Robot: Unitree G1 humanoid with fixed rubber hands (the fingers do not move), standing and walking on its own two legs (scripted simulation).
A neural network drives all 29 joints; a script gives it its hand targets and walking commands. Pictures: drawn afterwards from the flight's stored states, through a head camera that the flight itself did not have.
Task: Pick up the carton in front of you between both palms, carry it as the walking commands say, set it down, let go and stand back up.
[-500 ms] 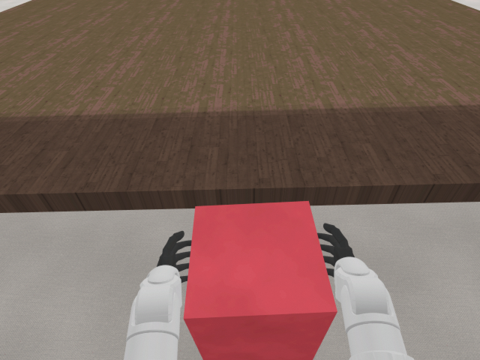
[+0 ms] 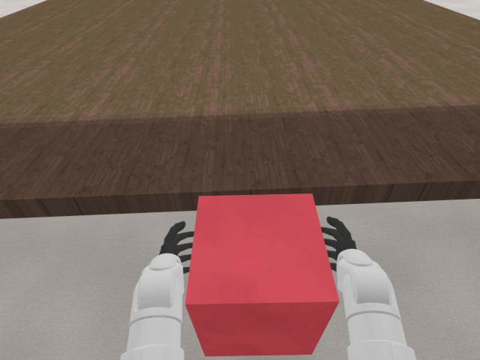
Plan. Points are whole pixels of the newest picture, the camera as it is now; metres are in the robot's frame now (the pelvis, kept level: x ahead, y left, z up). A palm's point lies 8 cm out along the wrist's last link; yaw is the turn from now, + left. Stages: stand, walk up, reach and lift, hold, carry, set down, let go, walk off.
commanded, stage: carry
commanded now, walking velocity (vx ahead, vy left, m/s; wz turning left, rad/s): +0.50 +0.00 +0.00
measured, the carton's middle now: (256, 277) +0.31 -0.01 -0.02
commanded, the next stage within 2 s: none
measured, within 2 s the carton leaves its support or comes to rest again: neither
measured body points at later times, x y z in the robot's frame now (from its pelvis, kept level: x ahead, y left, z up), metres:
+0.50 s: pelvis +0.12 -0.01 -0.01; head +0.10 -0.02 +0.44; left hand +0.42 +0.12 +0.07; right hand +0.42 -0.18 +0.08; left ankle +0.13 +0.09 -0.75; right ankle +0.02 -0.12 -0.74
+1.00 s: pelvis +0.43 -0.03 -0.02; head +0.44 -0.03 +0.43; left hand +0.72 +0.12 +0.06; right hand +0.72 -0.19 +0.06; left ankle +0.55 +0.05 -0.74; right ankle +0.24 -0.12 -0.74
